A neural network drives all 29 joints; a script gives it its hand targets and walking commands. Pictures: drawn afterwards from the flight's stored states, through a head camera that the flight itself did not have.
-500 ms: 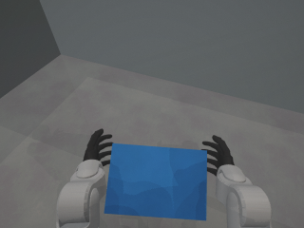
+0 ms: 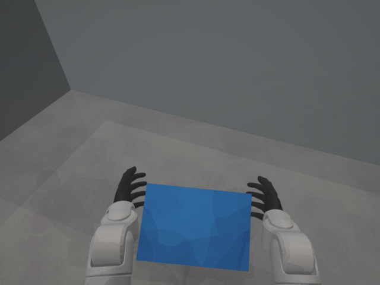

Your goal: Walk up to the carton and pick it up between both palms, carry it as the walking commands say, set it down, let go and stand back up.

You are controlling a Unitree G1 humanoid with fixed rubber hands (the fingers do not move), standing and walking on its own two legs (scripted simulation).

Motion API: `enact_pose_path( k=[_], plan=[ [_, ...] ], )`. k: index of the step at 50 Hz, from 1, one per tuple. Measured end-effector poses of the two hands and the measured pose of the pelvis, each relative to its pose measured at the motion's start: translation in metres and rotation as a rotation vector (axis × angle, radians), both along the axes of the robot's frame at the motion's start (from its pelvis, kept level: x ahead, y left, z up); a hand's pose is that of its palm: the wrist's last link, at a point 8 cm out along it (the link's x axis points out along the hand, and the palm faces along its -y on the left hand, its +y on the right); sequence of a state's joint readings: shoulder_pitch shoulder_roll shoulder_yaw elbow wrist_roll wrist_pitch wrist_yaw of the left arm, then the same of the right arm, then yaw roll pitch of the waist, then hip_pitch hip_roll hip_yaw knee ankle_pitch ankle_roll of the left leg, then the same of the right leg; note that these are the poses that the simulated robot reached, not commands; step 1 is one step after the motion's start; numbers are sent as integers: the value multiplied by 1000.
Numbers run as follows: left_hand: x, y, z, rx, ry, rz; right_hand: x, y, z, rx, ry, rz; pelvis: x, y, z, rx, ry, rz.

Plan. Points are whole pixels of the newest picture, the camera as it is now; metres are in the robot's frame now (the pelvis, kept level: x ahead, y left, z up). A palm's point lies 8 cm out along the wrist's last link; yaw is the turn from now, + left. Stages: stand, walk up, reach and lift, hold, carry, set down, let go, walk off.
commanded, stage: carry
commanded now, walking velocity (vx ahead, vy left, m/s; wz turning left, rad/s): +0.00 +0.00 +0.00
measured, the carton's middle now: (193, 219) +0.31 +0.01 -0.05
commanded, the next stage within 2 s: none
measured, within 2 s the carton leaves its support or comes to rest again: neither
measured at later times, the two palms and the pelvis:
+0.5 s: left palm (133, 172) +0.38 +0.16 +0.04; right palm (260, 180) +0.36 -0.14 +0.04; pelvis +0.09 +0.01 +0.01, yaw -2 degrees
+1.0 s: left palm (138, 170) +0.33 +0.13 +0.11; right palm (284, 180) +0.32 -0.16 +0.10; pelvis +0.07 -0.01 +0.00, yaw -2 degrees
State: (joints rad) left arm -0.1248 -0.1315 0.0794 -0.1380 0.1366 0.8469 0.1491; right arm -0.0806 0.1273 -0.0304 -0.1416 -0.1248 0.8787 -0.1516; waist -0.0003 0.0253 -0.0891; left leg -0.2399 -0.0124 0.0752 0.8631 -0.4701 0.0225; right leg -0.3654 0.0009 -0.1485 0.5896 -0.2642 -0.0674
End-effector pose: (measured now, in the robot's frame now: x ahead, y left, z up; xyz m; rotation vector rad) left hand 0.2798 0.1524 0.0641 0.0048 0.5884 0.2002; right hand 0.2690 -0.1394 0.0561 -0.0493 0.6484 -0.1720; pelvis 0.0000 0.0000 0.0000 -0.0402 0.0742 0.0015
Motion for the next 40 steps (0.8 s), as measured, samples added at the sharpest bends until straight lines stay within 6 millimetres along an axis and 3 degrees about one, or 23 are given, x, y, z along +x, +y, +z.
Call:
enact_pose_path(
  k=[6, 13, 16, 20, 23, 30, 37, 40],
  plan=[
    [27, 7, -14, -47, 32, -1, 28, 6, 2, -51, 25, 10, 31, 5, 3, 0, -12, -3],
    [59, 8, -32, -20, 79, -31, 55, 6, -22, -35, 71, 15, 58, 11, 7, 0, 32, -30],
    [73, 5, -27, -1, 47, -38, 67, 3, -25, -16, 42, 11, 69, 9, 7, 7, 27, -36],
    [87, 2, -13, -5, 27, -42, 79, 0, -12, -19, 26, 9, 83, 7, 16, 6, 6, -33],
    [95, 3, -14, -25, 21, -44, 87, 1, -6, -40, 18, 8, 90, 9, 17, 0, 10, -35],
    [103, -1, -35, -19, 70, -58, 94, -3, -27, -42, 69, 11, 98, 7, 12, 5, 27, -44],
    [112, -15, -14, -6, -2, -50, 105, -18, -17, 10, -2, -5, 106, -7, 6, 29, 13, -37],
    [108, -20, 2, -23, -31, -45, 101, -22, -1, 38, -33, -36, 102, -10, 7, 33, 8, -37]
  ],
)
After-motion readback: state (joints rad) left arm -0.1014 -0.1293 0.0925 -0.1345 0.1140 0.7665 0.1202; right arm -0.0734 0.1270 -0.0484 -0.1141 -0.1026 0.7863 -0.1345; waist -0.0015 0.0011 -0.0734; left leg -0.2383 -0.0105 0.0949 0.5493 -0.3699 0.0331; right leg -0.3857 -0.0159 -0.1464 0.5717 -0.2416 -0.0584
